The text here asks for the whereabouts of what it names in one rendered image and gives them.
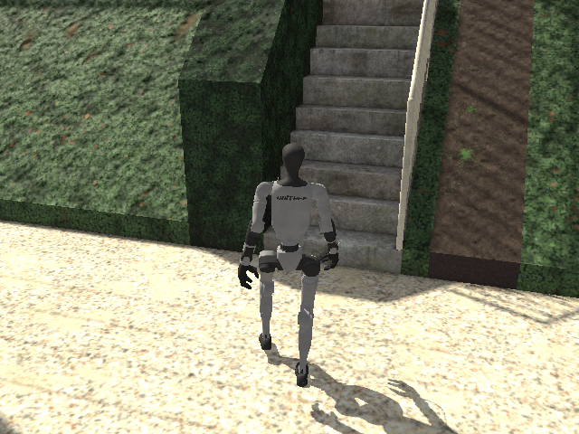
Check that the stairs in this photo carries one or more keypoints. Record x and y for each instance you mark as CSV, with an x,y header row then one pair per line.
x,y
351,126

